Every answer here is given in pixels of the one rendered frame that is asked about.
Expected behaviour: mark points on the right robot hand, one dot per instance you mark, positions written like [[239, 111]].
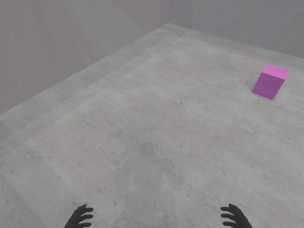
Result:
[[240, 220]]

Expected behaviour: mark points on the left robot hand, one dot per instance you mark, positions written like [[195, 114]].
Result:
[[77, 217]]

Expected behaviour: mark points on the carton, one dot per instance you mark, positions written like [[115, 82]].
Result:
[[270, 81]]

